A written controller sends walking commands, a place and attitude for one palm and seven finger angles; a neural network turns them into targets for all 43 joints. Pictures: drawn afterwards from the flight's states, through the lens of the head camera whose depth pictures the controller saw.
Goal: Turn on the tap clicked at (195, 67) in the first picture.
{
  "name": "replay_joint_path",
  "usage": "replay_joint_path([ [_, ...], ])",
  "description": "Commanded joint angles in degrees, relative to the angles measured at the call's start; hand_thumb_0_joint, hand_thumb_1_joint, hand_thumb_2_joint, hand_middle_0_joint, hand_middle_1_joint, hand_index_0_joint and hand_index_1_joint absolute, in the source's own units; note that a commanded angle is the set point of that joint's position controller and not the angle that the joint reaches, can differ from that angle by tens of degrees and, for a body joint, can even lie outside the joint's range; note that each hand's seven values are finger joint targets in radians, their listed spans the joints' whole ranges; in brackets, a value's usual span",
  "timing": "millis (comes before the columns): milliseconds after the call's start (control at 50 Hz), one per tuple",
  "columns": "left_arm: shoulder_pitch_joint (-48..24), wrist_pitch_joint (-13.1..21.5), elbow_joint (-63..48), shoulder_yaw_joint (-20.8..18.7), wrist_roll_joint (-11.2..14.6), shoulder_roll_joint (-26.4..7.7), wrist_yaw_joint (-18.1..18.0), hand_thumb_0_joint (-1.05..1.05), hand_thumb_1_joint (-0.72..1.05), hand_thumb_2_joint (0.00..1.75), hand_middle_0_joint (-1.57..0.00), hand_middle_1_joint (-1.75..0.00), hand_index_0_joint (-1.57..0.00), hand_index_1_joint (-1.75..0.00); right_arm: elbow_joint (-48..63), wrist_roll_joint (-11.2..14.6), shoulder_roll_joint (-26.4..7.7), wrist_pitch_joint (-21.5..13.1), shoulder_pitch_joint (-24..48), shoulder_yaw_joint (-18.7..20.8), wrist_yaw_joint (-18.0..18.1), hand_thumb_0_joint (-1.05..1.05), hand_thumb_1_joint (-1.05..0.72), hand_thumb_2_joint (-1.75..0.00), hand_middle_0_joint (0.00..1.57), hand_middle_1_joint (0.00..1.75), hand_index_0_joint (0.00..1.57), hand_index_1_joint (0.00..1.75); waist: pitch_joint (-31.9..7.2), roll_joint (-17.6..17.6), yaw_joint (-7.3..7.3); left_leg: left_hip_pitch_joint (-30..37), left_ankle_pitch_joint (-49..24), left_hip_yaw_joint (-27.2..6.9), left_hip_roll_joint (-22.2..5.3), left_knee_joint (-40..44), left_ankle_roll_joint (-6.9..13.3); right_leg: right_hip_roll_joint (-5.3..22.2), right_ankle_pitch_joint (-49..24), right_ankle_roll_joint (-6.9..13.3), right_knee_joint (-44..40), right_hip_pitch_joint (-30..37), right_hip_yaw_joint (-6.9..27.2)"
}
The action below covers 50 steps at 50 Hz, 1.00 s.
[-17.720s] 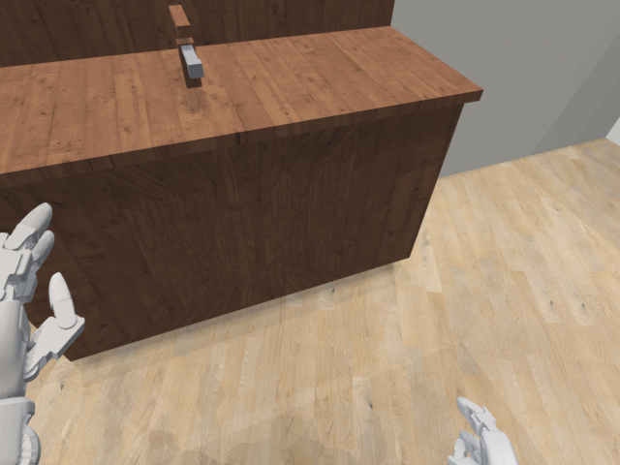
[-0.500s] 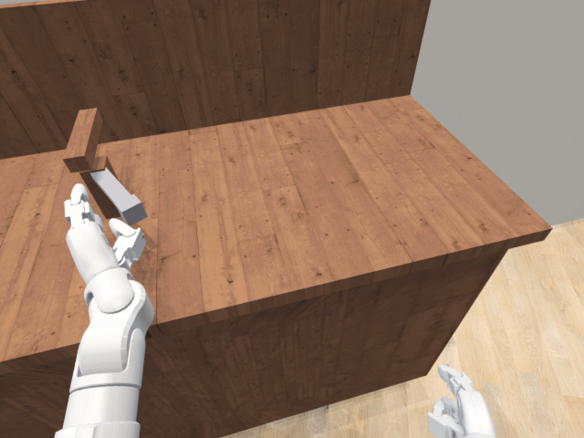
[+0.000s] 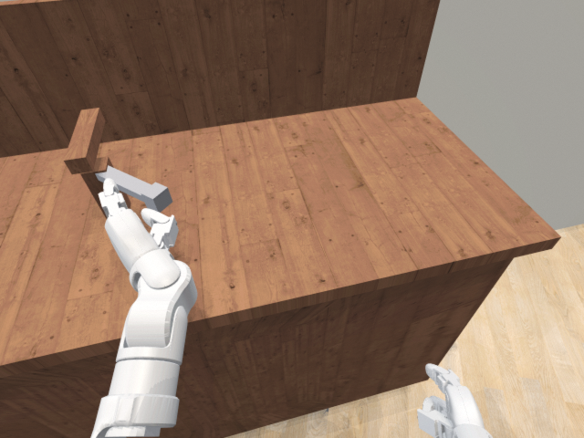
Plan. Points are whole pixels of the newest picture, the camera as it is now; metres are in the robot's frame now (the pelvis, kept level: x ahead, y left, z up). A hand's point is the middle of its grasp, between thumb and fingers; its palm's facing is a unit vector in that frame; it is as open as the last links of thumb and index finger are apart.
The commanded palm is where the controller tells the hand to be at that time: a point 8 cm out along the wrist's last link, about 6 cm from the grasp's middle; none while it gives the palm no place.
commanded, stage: push the lever round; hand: left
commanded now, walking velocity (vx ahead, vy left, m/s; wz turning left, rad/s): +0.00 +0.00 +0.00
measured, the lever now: (157, 197) +0.39 +0.24 +0.14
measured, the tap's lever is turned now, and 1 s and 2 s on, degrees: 45 67 86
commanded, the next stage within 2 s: lift the hand up off the lever in 1.30 s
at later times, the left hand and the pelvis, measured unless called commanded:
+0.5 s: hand (192, 216) +0.37 +0.19 +0.13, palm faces +0.79 -0.61 -0.09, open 7.8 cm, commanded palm +0.32 +0.20 +0.13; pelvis +0.00 -0.01 +0.00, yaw +0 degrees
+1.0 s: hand (205, 204) +0.39 +0.18 +0.13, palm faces +0.82 -0.56 -0.12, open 8.1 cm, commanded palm +0.35 +0.19 +0.13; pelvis -0.01 -0.02 +0.00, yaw +0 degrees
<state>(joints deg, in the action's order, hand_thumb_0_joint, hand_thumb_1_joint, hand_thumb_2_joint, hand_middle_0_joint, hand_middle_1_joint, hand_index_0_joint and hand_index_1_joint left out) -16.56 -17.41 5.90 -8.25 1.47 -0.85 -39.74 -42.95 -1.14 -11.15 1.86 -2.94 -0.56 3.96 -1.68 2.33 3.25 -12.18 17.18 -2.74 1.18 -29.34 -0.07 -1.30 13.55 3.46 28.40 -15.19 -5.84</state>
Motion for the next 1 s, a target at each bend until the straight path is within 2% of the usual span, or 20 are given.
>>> replay_joint_path([
  [0, -19.9, 3.4, -12.8, 0.8, -2.1, -5.0, -1.3, 0.0, 0.9, 0.9, -0.15, -0.15, -0.15, -0.15, 9.3, -0.1, -6.1, -2.3, 8.8, 2.3, -0.1, 0.0, -0.9, -0.9, 0.2, 0.3, 0.2, 0.3, -15.9, -3.4, -0.43, 1.1, -19.6, 0.9, -1.1, 2.1, -1.1, 3.1, -14.0, -1.1, -2.9, 10.2, 3.3],
  [60, -18.5, 3.0, -12.6, -0.7, -2.2, -5.9, -2.0, 0.0, 0.9, 0.9, -0.15, -0.15, -0.15, -0.15, 8.9, -0.2, -6.3, -2.0, 8.7, 2.6, -0.4, 0.0, -0.9, -0.9, 0.2, 0.3, 0.2, 0.3, -16.3, -3.4, -0.05, 0.8, -20.5, 0.8, -1.0, 2.0, -1.2, 3.1, -15.4, -1.2, -2.6, 10.9, 3.1],
  [100, -19.9, 3.2, -13.3, 2.1, -2.2, -3.2, -2.3, 0.0, 0.9, 0.9, -0.15, -0.15, -0.15, -0.15, 9.2, -0.1, -6.0, -2.3, 8.9, 2.6, -0.7, 0.0, -0.9, -0.9, 0.2, 0.3, 0.2, 0.3, -16.0, -3.3, -0.61, 1.1, -20.5, 1.1, -1.1, 1.6, -1.0, 3.3, -15.9, -1.3, -2.6, 10.2, 3.2],
  [160, -23.5, 3.0, -12.2, 1.7, -2.7, -3.7, -3.4, 0.0, 0.9, 0.9, -0.15, -0.15, -0.15, -0.15, 8.2, -0.2, -6.1, -2.5, 9.4, 2.6, -0.8, 0.0, -0.9, -0.9, 0.2, 0.3, 0.2, 0.3, -14.4, -2.7, -0.91, 0.5, -18.0, 0.4, -1.1, 2.0, -1.4, 3.0, -11.1, -1.0, -3.2, 8.3, 2.9],
  [240, -27.9, 3.4, -9.9, 3.4, -3.7, -1.6, -5.3, 0.0, 0.9, 0.9, -0.15, -0.15, -0.15, -0.15, 7.6, -0.5, -5.8, -3.2, 9.5, 2.8, -1.1, 0.0, -0.9, -0.9, 0.2, 0.3, 0.2, 0.3, -16.0, -3.3, -1.31, 0.1, -15.5, 1.0, -0.8, 1.3, -0.9, 3.3, -9.2, -1.4, -3.6, 7.6, 3.3],
  [260, -27.6, 3.5, -9.2, 1.4, -3.8, -3.2, -5.8, 0.0, 0.9, 0.9, -0.15, -0.15, -0.15, -0.15, 7.3, -0.6, -6.0, -3.2, 9.3, 2.9, -1.0, 0.0, -0.9, -0.9, 0.2, 0.3, 0.2, 0.3, -16.5, -3.6, -0.93, 0.1, -16.1, 0.8, -0.9, 1.5, -1.0, 3.2, -9.5, -1.3, -3.4, 7.9, 3.2],
  [340, -30.5, 3.5, -5.4, 1.4, -4.0, -2.6, -7.1, 0.0, 0.9, 0.9, -0.15, -0.15, -0.15, -0.15, 6.9, -0.7, -5.7, -3.0, 9.1, 2.8, -1.4, 0.0, -0.9, -0.9, 0.2, 0.3, 0.2, 0.3, -16.3, -4.7, -1.39, -1.7, -13.3, 1.5, -0.8, 1.0, -0.3, 3.8, -8.3, -2.0, -4.2, 7.7, 4.0],
  [360, -30.2, 3.8, -4.6, -1.0, -4.0, -5.0, -7.4, 0.0, 0.9, 0.9, -0.15, -0.15, -0.15, -0.15, 6.6, -0.6, -5.9, -2.8, 9.1, 2.9, -1.3, 0.0, -0.9, -0.9, 0.2, 0.3, 0.2, 0.3, -16.4, -4.2, -0.88, -2.0, -12.8, 1.1, -0.8, 1.5, -0.5, 3.5, -7.0, -1.7, -4.2, 8.1, 3.9],
  [380, -31.2, 4.0, -4.3, 1.3, -4.2, -2.5, -7.4, 0.0, 0.9, 0.9, -0.15, -0.15, -0.15, -0.15, 7.0, -0.6, -5.6, -2.9, 9.4, 2.8, -1.5, 0.0, -0.9, -0.9, 0.2, 0.3, 0.2, 0.3, -16.5, -4.1, -1.33, -1.9, -12.4, 1.5, -0.8, 1.3, -0.3, 3.7, -6.7, -1.9, -4.3, 7.6, 4.0],
  [460, -33.4, 4.5, -1.5, -0.9, -4.6, -4.3, -8.6, 0.0, 0.9, 0.9, -0.15, -0.15, -0.15, -0.15, 6.2, -0.8, -5.7, -3.0, 8.9, 3.0, -1.7, 0.0, -0.9, -0.9, 0.2, 0.3, 0.2, 0.3, -16.5, -3.9, -1.18, -2.6, -11.7, 1.3, -0.9, 1.3, -0.2, 3.7, -6.3, -1.9, -4.5, 7.6, 4.1],
  [480, -34.1, 4.6, -0.9, 0.9, -4.7, -2.2, -8.7, 0.0, 0.9, 0.9, -0.15, -0.15, -0.15, -0.15, 6.5, -0.8, -5.6, -3.1, 8.9, 2.9, -1.9, 0.0, -0.9, -0.9, 0.2, 0.3, 0.2, 0.3, -16.5, -4.2, -1.5, -2.8, -11.3, 1.5, -0.8, 1.0, -0.1, 3.8, -5.9, -2.0, -4.4, 7.1, 4.1],
  [560, -36.3, 5.1, 1.6, -1.7, -4.9, -4.5, -9.8, 0.0, 0.9, 0.9, -0.15, -0.15, -0.15, -0.15, 5.7, -0.9, -5.9, -3.2, 8.3, 3.2, -2.0, 0.0, -0.9, -0.9, 0.2, 0.3, 0.2, 0.3, -17.2, -5.0, -1.42, -3.6, -10.3, 1.5, -0.9, 0.9, 0.0, 3.9, -5.2, -2.2, -4.8, 7.2, 4.4],
  [620, -39.0, 5.4, 3.1, -0.8, -5.1, -3.2, -10.6, 0.0, 0.9, 0.9, -0.15, -0.15, -0.15, -0.15, 5.6, -1.0, -5.7, -3.5, 7.9, 3.1, -2.3, 0.0, -0.9, -0.9, 0.2, 0.3, 0.2, 0.3, -17.9, -5.7, -2.06, -3.9, -10.1, 1.9, -0.9, 0.4, 0.4, 4.4, -6.5, -2.8, -5.0, 7.2, 4.9],
  [660, -38.4, 5.4, 3.7, -3.4, -5.4, -5.8, -11.0, 0.0, 0.9, 0.9, -0.15, -0.15, -0.15, -0.15, 5.3, -1.1, -6.1, -3.3, 7.5, 3.5, -2.3, 0.0, -0.9, -0.9, 0.2, 0.3, 0.2, 0.3, -19.0, -4.7, -1.25, -4.1, -11.5, 1.8, -1.0, 0.6, 0.2, 4.2, -8.0, -2.5, -4.4, 8.3, 4.8],
  [680, -39.2, 5.4, 3.6, -0.9, -5.5, -3.0, -11.0, 0.0, 0.9, 0.9, -0.15, -0.15, -0.15, -0.15, 5.7, -1.1, -5.7, -3.4, 7.6, 3.3, -2.7, 0.0, -0.9, -0.9, 0.2, 0.3, 0.2, 0.3, -19.1, -3.7, -1.65, -3.9, -12.1, 2.0, -0.9, 0.4, 0.1, 4.3, -8.7, -2.5, -4.0, 7.9, 4.6],
  [840, -41.0, 6.2, 6.4, -2.7, -5.8, -4.4, -11.6, 0.0, 0.9, 0.9, -0.15, -0.15, -0.15, -0.15, 5.4, -1.2, -6.1, -3.4, 6.2, 3.7, -2.9, 0.0, -0.9, -0.9, 0.2, 0.3, 0.2, 0.3, -19.5, -6.3, -2.08, -4.9, -10.8, 2.4, -1.0, 0.1, 0.5, 4.6, -9.2, -3.2, -4.3, 7.7, 5.1],
  [860, -41.2, 6.3, 7.2, -4.3, -6.1, -6.5, -11.6, 0.0, 0.9, 0.9, -0.15, -0.15, -0.15, -0.15, 5.0, -1.2, -6.4, -3.3, 6.0, 3.8, -2.7, 0.0, -0.9, -0.9, 0.2, 0.3, 0.2, 0.3, -19.2, -5.3, -1.87, -5.0, -10.9, 2.3, -0.9, 0.4, 0.5, 4.3, -8.3, -2.9, -4.2, 7.7, 4.9],
  [900, -42.7, 6.4, 7.7, -1.7, -6.3, -3.8, -11.5, 0.0, 0.9, 0.9, -0.15, -0.15, -0.15, -0.15, 5.1, -1.1, -6.0, -3.4, 6.0, 3.7, -3.0, 0.0, -0.9, -0.9, 0.2, 0.3, 0.2, 0.3, -18.6, -5.1, -2.52, -5.1, -10.1, 2.5, -1.0, 0.2, 0.5, 4.4, -6.8, -2.8, -4.4, 6.6, 4.9],
  [960, -43.4, 6.5, 9.6, -4.3, -6.4, -6.6, -11.7, 0.0, 0.9, 0.9, -0.15, -0.15, -0.15, -0.15, 4.5, -1.1, -6.4, -3.5, 5.6, 3.9, -2.8, 0.0, -0.9, -0.9, 0.2, 0.3, 0.2, 0.3, -18.0, -4.9, -2.34, -5.7, -8.8, 2.3, -1.0, 0.5, 0.6, 4.2, -5.0, -2.8, -4.8, 6.2, 5.1],
  [980, -45.2, 6.9, 8.7, -2.7, -6.4, -4.8, -11.7, 0.0, 0.9, 0.9, -0.15, -0.15, -0.15, -0.15, 4.8, -1.1, -6.2, -3.6, 5.2, 3.7, -2.9, 0.0, -0.9, -0.9, 0.2, 0.3, 0.2, 0.3, -18.8, -5.3, -2.7, -5.3, -9.3, 2.4, -0.9, 0.6, 0.6, 4.2, -5.7, -2.8, -4.4, 6.3, 4.9],
])
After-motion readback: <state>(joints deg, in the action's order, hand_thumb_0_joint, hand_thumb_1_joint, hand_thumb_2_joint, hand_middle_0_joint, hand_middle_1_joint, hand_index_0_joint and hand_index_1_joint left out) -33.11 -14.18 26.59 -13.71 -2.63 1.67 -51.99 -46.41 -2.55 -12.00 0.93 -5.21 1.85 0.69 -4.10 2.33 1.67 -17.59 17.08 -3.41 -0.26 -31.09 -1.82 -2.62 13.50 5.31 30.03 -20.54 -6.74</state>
